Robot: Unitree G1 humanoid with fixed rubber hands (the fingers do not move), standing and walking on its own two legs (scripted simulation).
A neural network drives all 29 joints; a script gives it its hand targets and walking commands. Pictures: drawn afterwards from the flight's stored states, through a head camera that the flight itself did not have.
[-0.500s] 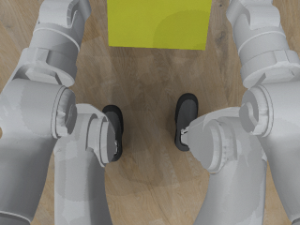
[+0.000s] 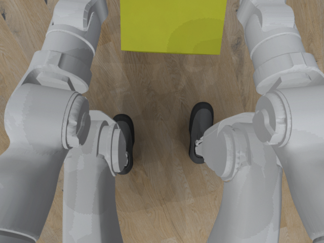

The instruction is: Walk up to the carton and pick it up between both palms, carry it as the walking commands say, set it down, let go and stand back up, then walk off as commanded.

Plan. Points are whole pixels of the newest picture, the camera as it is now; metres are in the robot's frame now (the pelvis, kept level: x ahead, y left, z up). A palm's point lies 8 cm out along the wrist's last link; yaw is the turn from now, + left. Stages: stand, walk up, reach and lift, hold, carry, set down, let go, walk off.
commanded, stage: reach and lift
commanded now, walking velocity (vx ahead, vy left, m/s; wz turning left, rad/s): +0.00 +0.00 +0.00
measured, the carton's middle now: out of the picture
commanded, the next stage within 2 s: none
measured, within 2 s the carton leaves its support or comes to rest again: leaves its support in 0.76 s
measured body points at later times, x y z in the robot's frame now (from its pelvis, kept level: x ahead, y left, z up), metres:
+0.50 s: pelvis +0.01 -0.01 -0.02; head +0.37 -0.01 +0.23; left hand +0.58 +0.09 -0.19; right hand +0.58 -0.16 -0.19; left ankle +0.11 +0.12 -0.35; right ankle +0.14 -0.14 -0.35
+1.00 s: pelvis +0.01 -0.01 -0.01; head +0.37 +0.00 +0.25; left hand +0.57 +0.09 -0.17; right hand +0.58 -0.15 -0.16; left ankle +0.11 +0.12 -0.35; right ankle +0.14 -0.14 -0.35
